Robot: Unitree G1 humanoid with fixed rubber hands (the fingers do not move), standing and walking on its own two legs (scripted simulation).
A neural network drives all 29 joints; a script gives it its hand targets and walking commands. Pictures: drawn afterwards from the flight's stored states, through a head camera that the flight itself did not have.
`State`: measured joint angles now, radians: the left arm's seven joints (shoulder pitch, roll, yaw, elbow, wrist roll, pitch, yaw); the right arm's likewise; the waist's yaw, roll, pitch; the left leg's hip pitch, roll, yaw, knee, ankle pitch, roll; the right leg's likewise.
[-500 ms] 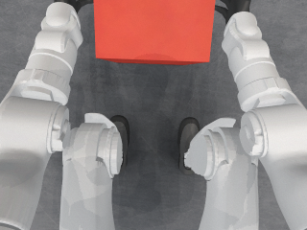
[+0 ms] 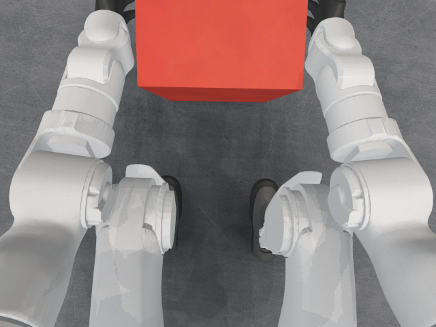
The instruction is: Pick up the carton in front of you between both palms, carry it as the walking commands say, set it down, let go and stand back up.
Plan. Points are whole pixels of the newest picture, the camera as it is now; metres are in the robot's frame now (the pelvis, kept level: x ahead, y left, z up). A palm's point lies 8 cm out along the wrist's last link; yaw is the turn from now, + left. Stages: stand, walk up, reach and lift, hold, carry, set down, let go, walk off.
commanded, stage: reach and lift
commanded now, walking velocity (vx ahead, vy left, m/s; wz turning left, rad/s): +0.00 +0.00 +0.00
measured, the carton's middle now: (219, 35) +0.54 +0.02 -0.20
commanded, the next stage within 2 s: none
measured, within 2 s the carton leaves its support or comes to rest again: neither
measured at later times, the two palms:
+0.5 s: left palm out of the picture +0.48 +0.19 +0.07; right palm out of the picture +0.50 -0.11 +0.07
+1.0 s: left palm out of the picture +0.44 +0.18 +0.23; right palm out of the picture +0.46 -0.12 +0.23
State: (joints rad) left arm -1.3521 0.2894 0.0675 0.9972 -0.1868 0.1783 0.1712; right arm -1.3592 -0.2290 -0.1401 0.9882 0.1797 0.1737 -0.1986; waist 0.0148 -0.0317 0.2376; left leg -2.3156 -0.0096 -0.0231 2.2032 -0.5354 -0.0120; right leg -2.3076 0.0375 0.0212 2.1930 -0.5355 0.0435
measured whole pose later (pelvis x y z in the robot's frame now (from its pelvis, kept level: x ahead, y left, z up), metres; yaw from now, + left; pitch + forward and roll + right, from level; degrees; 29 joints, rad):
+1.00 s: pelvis +0.05 -0.01 +0.26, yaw +4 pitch +31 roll +0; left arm -0.66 -0.07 0.38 0.62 0.19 0.37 0.04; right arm -0.65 0.10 -0.41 0.61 -0.18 0.35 -0.06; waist 0.01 -0.02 -0.24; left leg -1.43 -0.04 -0.06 1.35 -0.46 -0.02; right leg -1.41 0.06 0.05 1.36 -0.49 0.02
